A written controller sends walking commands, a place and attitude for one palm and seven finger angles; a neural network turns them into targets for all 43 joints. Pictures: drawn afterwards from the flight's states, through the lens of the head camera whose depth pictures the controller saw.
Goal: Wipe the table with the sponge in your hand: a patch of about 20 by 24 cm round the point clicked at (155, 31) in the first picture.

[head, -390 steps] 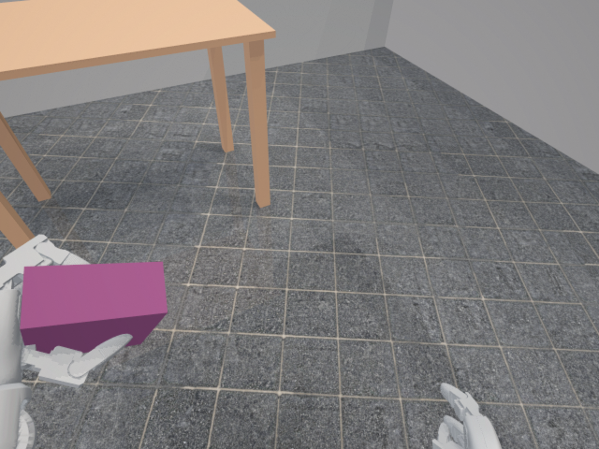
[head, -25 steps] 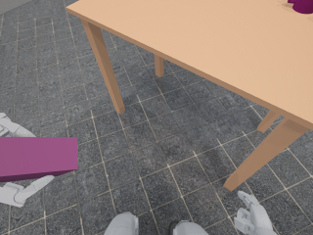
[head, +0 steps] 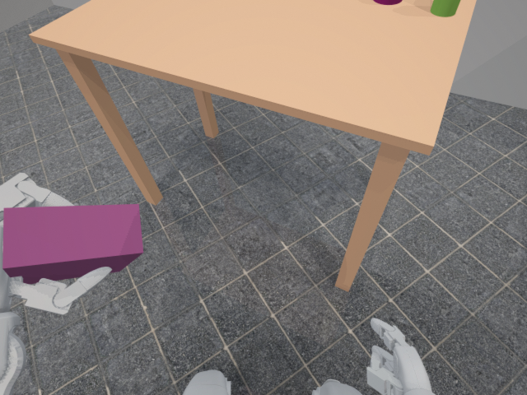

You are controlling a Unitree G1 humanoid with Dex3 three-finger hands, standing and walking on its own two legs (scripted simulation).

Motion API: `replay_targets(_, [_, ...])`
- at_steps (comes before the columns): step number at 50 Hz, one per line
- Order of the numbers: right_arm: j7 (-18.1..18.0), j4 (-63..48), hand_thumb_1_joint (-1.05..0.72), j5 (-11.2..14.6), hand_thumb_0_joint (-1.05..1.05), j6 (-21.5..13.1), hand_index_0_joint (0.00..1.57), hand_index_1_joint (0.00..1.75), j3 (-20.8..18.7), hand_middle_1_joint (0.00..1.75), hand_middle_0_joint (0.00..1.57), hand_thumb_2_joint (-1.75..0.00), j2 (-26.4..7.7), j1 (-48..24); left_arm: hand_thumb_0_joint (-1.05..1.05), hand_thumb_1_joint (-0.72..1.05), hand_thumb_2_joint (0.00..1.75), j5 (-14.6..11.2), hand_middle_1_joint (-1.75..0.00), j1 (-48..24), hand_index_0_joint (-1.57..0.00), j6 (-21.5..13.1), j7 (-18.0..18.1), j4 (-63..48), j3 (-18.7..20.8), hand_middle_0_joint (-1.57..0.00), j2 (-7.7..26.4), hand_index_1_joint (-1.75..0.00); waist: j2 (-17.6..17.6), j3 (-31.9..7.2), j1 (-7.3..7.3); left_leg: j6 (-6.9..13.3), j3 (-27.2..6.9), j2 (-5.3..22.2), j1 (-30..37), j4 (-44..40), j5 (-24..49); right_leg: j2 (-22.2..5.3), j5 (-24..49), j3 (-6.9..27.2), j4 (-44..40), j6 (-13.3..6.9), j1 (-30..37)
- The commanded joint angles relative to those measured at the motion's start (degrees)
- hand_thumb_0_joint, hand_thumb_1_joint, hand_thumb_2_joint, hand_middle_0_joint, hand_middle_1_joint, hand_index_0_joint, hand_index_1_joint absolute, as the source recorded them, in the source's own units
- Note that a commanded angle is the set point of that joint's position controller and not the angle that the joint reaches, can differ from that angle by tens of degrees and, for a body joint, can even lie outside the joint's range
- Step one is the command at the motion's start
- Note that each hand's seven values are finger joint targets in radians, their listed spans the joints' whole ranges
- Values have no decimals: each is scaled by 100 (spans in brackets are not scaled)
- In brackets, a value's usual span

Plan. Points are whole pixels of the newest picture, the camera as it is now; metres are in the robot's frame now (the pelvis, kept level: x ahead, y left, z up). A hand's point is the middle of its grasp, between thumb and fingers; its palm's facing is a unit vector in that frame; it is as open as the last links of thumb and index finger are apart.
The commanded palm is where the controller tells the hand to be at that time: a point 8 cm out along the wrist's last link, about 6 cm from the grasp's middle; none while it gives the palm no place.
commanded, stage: turn to face it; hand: left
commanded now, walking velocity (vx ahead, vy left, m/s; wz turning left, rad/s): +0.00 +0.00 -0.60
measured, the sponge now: (92, 245) +0.24 +0.22 +0.17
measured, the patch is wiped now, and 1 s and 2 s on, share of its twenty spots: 0.00 0.00 0.00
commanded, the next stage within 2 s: take the last steps up to it in 1.30 s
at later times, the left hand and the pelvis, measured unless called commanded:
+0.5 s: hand (142, 257) +0.22 +0.14 +0.19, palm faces +0.15 -0.88 -0.46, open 9.5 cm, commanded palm +0.18 +0.19 +0.20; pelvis -0.06 -0.03 +0.02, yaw -19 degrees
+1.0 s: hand (272, 303) +0.18 +0.01 +0.19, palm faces -0.16 -0.86 -0.48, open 9.5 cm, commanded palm +0.16 +0.08 +0.20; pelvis -0.13 -0.06 +0.03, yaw -34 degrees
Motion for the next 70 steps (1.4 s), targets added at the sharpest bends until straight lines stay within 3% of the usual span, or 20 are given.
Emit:
replay_targets(1, [-41,-829,-90,-30,0,-5,20,30,-318,30,20,-90,-594,-534,0,10,130,-298,-160,324,-120,-402,219,-1639,1136,-120,1400,-160,-944,-1703,-96,27,-677,-603,-1181,2104,24,-1749,1241,3093,-2073,-806,1641])
replay_targets(5, [-54,-775,-90,-46,0,207,20,30,-354,30,20,-90,-642,-626,0,10,130,-326,-160,835,-120,-512,242,-1739,1282,-120,1348,-160,-1022,-1891,-154,5,-385,-712,-568,548,62,-1398,1535,2333,-2089,-708,1603])
replay_targets(13, [-64,-852,-90,5,0,356,20,30,-422,30,20,-90,-843,-333,0,10,130,-234,-160,767,-120,-386,173,-1370,948,-120,1115,-160,-1011,-1607,-199,330,-78,-901,1263,-2367,463,-967,-121,2707,-2328,-335,216])
replay_targets(15, [-144,-977,-90,-17,0,302,20,30,-506,30,20,-90,-1017,-347,0,10,130,-234,-160,331,-120,-457,98,-1651,823,-120,1122,-160,-177,-1212,-234,786,-903,1,1716,-3306,169,-272,-712,2261,-1422,31,-733])
replay_targets(16, [-182,-1003,-90,-27,0,247,20,30,-508,30,20,-90,-1075,-472,0,10,130,-187,-160,322,-120,-504,84,-1597,942,-120,1174,-160,1005,-1064,-160,1224,-1600,979,1602,-3696,319,248,-968,1386,85,300,-1174])
replay_targets(18, [-198,-999,-90,0,0,106,20,30,-554,30,20,-90,-870,-444,0,10,130,-41,-160,294,-120,-493,82,-1524,875,-120,1122,-160,1030,-906,-192,1571,-1464,1484,230,-3831,480,-26,-850,884,2579,471,-718])
replay_targets(20, [-117,-942,-90,77,0,-15,20,30,-532,30,20,-90,-866,-390,0,10,130,-39,-160,-71,-120,-466,71,-1800,621,-120,1013,-160,854,-744,-113,1260,-241,1049,658,-3315,1440,-228,-822,495,2087,539,-961])
replay_targets(26, [-49,-895,-90,26,0,-375,20,30,-531,30,20,-90,-1028,-48,0,10,130,-54,-160,-321,-120,-399,154,-1624,477,-120,965,-160,1033,-980,-264,638,351,753,1032,-2102,3169,81,-237,-315,-785,549,596])
replay_targets(28, [-8,-885,-90,41,0,-386,20,30,-504,30,20,-90,-921,-37,0,10,130,-31,-160,-350,-120,-446,175,-1510,713,-120,1182,-160,273,-1213,-234,356,558,408,636,-973,2406,-412,1374,293,-1572,237,1357])
replay_targets(30, [-26,-1089,-90,113,0,-265,20,30,-531,30,20,-90,-780,-362,0,10,130,-199,-160,184,-120,-373,237,-1265,1144,-120,1540,-160,-2227,-1691,-49,19,79,-764,-807,1243,-833,-1848,3498,3292,-2052,-548,1697])
replay_targets(33, [-9,-874,-90,-27,0,89,20,30,-286,30,20,-90,-479,-524,0,10,130,-316,-160,944,-120,-466,253,-1681,1293,-120,1357,-160,-844,-1935,-160,-7,-587,-605,-1250,1740,-140,-1602,3605,2566,-1626,-820,2385])
replay_targets(49, [-69,-915,-90,10,0,441,20,30,-471,30,20,-90,-873,-392,0,10,130,-200,-160,540,-120,-331,217,-1738,768,-120,1180,-160,-805,-1771,-187,393,-253,-1068,982,-1997,302,-1073,75,2999,-2652,-372,705])
replay_targets(51, [-101,-892,-90,-6,0,347,20,30,-518,30,20,-90,-946,-347,0,10,130,-176,-160,424,-120,-409,172,-1872,813,-120,1281,-160,-292,-1652,-218,639,-493,-631,1619,-2841,334,-662,-294,2733,-2263,-85,51])
replay_targets(54, [-187,-1009,-90,37,0,110,20,30,-505,30,20,-90,-874,-490,0,10,130,-114,-160,386,-120,-456,139,-1851,1054,-120,1402,-160,1376,-1428,-114,1471,-1639,1135,1033,-3597,1140,276,-810,976,917,407,-527])
replay_targets(56, [-187,-919,-90,-23,0,-15,20,30,-533,30,20,-90,-806,-387,0,10,130,-104,-160,490,-120,-389,62,-1507,916,-120,1156,-160,1052,-826,-169,1596,-1161,1187,73,-3435,1624,16,-945,768,2005,497,-484])
replay_targets(61, [-121,-692,-90,58,0,-355,20,30,-509,30,20,-90,-998,-129,0,10,130,-21,-160,-227,-120,-355,88,-1382,369,-120,792,-160,682,-1003,-265,724,-70,503,663,-1806,3131,68,122,-107,-1062,483,830])
replay_targets(62, [-117,-681,-90,56,0,-385,20,30,-500,30,20,-90,-965,-137,0,10,130,9,-160,-326,-120,-363,100,-1258,470,-120,916,-160,232,-1104,-261,594,75,275,441,-1160,2713,-191,996,153,-1543,351,1291])
replay_targets(64, [-153,-807,-90,88,0,-397,20,30,-510,30,20,-90,-786,-356,0,10,130,-60,-160,-350,-120,-338,156,-1084,805,-120,1292,-160,-2214,-1463,-198,188,83,-895,-684,965,-616,-1914,3481,2931,-2129,-571,1554])
replay_targets(67, [-144,-634,-90,-23,0,-159,20,30,-320,30,20,-90,-568,-547,0,10,130,-204,-160,548,-120,-409,200,-1564,1084,-120,1405,-160,-801,-1612,-193,176,-617,-760,-827,1869,30,-1810,1843,2716,-2227,-699,1407])
replay_targets(70, [-146,-560,-90,-40,0,-51,20,30,-326,30,20,-90,-565,-587,0,10,130,-224,-160,884,-120,-520,205,-1682,1180,-120,1336,-160,-814,-1858,-250,161,-444,-780,-638,1143,198,-1556,1785,1973,-2202,-584,1534])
